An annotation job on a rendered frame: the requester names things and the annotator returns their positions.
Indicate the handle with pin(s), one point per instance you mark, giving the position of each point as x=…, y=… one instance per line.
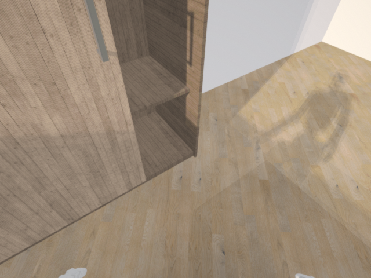
x=96, y=30

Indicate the wardrobe door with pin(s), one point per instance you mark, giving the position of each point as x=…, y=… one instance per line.
x=67, y=139

